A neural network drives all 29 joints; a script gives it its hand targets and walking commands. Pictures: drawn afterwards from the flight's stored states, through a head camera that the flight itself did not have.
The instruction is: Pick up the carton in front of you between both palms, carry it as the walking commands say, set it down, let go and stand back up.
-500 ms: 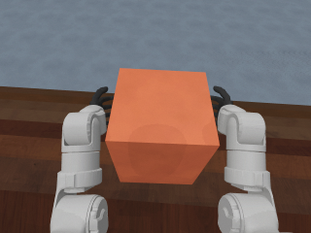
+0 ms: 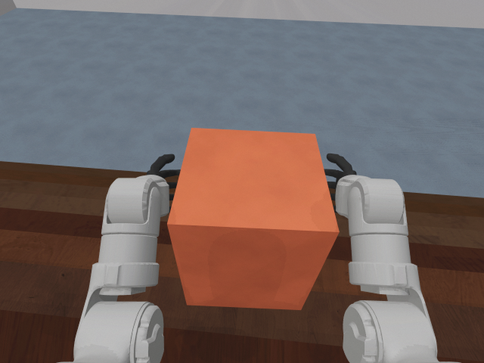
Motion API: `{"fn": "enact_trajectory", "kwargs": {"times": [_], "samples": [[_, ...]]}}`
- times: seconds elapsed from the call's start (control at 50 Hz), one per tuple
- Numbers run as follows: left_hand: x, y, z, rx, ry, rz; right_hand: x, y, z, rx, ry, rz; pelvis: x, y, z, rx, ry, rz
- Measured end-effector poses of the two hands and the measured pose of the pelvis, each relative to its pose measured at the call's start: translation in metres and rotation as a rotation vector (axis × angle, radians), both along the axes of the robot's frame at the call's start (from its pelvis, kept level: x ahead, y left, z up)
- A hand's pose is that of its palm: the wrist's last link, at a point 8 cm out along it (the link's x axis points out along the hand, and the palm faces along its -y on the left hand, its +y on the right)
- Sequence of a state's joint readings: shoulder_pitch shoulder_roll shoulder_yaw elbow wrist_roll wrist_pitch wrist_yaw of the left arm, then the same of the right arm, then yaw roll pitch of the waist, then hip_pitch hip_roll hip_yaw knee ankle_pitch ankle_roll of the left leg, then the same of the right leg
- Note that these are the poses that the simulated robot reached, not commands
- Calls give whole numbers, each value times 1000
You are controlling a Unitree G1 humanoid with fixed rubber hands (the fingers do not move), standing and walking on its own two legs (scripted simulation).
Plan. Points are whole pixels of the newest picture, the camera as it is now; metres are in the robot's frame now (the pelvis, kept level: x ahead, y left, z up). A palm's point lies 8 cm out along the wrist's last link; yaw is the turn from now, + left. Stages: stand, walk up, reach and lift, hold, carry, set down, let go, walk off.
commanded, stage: carry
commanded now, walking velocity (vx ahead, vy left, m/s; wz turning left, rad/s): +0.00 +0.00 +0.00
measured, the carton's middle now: (248, 222) +0.35 +0.00 +0.06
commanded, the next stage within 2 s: none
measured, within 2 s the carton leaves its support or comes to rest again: neither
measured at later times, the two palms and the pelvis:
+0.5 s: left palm (155, 198) +0.34 +0.15 +0.13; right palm (349, 198) +0.34 -0.15 +0.13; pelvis -0.01 +0.00 +0.00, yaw +0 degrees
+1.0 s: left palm (155, 199) +0.34 +0.15 +0.13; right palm (349, 199) +0.34 -0.15 +0.13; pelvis -0.01 +0.00 +0.00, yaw +0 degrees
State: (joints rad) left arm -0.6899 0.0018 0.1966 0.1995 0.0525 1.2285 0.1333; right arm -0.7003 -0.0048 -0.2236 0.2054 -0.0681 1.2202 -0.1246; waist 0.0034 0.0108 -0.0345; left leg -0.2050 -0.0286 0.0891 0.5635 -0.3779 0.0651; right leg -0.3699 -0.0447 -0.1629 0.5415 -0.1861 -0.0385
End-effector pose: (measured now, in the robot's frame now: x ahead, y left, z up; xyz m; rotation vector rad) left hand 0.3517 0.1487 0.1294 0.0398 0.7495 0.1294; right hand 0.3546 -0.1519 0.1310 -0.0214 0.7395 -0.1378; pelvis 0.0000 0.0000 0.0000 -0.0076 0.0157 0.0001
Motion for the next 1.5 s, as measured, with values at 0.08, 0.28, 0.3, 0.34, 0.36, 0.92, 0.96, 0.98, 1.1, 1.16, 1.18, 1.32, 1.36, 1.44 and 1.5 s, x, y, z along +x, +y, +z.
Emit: {"fn": "enact_trajectory", "kwargs": {"times": [0.08, 0.28, 0.3, 0.34, 0.36, 0.92, 0.96, 0.98, 1.1, 1.16, 1.18, 1.32, 1.36, 1.44, 1.5], "samples": [[-4, -1, 3, 2, 5, -4, -5, -1, 3, -2, 5, 0, -3, 0, 1, 1, -3, 0], [-11, -2, 4, 6, 16, -4, -11, -2, 3, -8, 16, 10, -9, -1, 1, 4, -6, 1], [-11, -2, 4, 7, 17, -3, -11, -2, 3, -9, 17, 11, -9, -1, 1, 5, -5, 1], [-12, -2, 3, 7, 18, -3, -12, -2, 3, -9, 18, 12, -10, -2, 1, 5, -5, 1], [-12, -2, 3, 7, 18, -2, -12, -2, 2, -10, 18, 13, -10, -2, 1, 5, -5, 1], [-15, -3, 2, 4, 16, 0, -15, -3, 1, -7, 16, 10, -14, -3, 0, 4, -4, 3], [-16, -2, 2, 4, 16, 0, -15, -2, 1, -7, 16, 11, -15, -3, 0, 4, -4, 3], [-16, -2, 2, 4, 16, 0, -15, -2, 2, -7, 16, 11, -15, -3, 0, 4, -4, 3], [-17, -2, 2, 3, 16, 0, -16, -2, 2, -8, 16, 11, -16, -2, 0, 4, -5, 4], [-18, -1, 2, 3, 16, 0, -17, -1, 2, -8, 16, 12, -16, -2, 1, 4, -5, 4], [-18, -1, 2, 3, 16, 0, -17, -1, 2, -8, 16, 12, -16, -2, 1, 4, -5, 4], [-19, -1, 3, 3, 16, 0, -18, -1, 3, -9, 16, 12, -17, -1, 1, 4, -5, 4], [-20, 0, 3, 3, 16, 0, -18, 0, 3, -9, 17, 12, -17, -1, 1, 4, -5, 4], [-20, 0, 3, 3, 16, 0, -19, 0, 3, -9, 17, 12, -18, -1, 1, 4, -5, 5], [-20, 0, 3, 3, 16, 0, -19, 0, 3, -9, 17, 12, -18, -1, 1, 4, -5, 5]]}}
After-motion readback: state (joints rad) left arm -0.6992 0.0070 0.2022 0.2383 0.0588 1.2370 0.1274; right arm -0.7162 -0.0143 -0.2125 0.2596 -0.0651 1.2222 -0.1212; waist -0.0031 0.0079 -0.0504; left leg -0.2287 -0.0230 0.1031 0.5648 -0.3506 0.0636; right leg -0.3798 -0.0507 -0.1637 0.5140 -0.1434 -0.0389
